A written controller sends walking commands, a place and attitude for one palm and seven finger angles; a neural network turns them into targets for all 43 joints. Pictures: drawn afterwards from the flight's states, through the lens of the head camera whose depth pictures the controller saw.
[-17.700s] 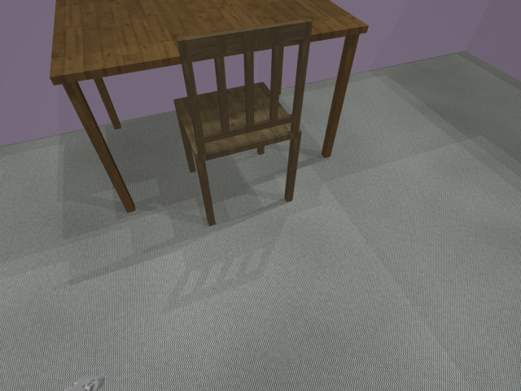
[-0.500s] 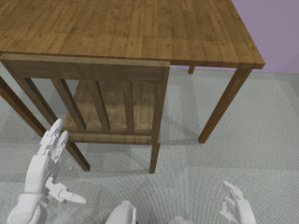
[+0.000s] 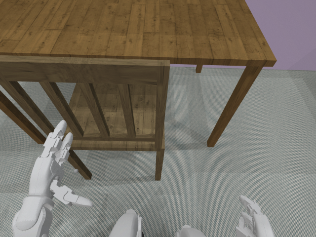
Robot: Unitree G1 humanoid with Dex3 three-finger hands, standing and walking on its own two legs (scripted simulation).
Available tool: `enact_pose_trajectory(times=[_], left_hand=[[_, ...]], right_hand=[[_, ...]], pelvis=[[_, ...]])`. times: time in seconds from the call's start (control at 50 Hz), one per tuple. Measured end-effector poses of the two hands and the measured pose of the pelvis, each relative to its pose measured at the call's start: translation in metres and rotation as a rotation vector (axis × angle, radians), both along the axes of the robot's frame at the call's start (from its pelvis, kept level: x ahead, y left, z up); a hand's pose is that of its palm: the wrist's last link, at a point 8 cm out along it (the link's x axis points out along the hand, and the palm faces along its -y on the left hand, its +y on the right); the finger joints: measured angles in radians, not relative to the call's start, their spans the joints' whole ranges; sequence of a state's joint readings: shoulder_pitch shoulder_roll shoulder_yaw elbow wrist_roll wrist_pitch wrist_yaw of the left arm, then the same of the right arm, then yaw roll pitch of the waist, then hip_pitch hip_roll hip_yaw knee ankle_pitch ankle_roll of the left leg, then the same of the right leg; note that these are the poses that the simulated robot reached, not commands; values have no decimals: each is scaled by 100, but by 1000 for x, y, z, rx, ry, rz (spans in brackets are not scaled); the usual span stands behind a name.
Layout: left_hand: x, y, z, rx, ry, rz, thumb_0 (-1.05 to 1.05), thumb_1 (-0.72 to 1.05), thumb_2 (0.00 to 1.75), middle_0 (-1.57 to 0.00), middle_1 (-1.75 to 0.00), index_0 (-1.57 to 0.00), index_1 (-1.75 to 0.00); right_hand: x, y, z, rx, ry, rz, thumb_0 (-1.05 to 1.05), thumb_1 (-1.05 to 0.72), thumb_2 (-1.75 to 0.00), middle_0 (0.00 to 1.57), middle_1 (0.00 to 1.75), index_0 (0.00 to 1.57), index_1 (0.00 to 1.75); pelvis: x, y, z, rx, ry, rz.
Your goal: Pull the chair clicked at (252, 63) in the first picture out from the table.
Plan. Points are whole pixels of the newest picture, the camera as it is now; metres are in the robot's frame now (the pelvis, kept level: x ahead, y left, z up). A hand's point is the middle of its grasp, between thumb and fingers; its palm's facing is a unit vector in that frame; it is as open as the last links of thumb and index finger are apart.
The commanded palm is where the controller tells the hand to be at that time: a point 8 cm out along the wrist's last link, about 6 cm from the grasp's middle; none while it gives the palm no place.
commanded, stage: aim the fingers beside a spindle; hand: left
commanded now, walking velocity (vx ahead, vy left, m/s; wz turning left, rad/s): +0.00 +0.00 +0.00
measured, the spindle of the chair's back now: (97, 113) +0.46 +0.21 -0.02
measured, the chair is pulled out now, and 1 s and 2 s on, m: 0.00 0.00 0.00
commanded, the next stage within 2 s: push the fingers through the gap in 1.58 s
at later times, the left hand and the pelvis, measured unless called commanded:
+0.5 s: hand (86, 162) +0.29 +0.19 +0.01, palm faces +0.00 -1.00 -0.03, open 16.9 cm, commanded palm +0.27 +0.25 +0.01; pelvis +0.00 +0.00 -0.01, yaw -1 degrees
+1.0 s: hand (93, 156) +0.32 +0.19 -0.01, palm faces +0.01 -1.00 -0.03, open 16.9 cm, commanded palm +0.30 +0.24 -0.01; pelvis -0.01 +0.01 -0.03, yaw -1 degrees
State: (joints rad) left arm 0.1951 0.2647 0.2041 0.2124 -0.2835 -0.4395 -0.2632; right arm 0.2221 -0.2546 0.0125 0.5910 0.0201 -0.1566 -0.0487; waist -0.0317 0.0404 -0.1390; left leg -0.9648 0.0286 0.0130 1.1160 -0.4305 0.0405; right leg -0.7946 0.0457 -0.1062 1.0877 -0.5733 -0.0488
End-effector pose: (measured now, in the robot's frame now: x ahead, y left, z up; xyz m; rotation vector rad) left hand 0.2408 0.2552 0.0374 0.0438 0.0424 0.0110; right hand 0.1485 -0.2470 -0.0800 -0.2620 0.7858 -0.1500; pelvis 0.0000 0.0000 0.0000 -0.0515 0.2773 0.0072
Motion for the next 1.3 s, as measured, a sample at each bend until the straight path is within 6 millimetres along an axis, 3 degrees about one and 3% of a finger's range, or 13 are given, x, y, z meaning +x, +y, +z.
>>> enact_pose_trajectory(times=[0.96,1.12,1.3], left_hand=[[53,-15,-45,-14,-13,2,-1,-50,30,-6,-8,-6,-8],[55,-19,-46,-17,-21,-9,-1,-50,30,-6,-8,-6,-8],[47,-9,-45,-10,-20,14,-1,-50,30,-6,-8,-6,-8]], right_hand=[[-16,9,-39,2,136,-4,1,-91,-89,20,30,21,30],[-19,10,-43,6,156,-11,1,-91,-89,20,30,21,30],[-16,10,-41,5,151,-15,1,-91,-89,20,30,21,30]], pelvis=[[-6,9,-28,-10,84,-16],[-6,10,-29,-10,88,-19],[-6,10,-28,-12,86,-18]])
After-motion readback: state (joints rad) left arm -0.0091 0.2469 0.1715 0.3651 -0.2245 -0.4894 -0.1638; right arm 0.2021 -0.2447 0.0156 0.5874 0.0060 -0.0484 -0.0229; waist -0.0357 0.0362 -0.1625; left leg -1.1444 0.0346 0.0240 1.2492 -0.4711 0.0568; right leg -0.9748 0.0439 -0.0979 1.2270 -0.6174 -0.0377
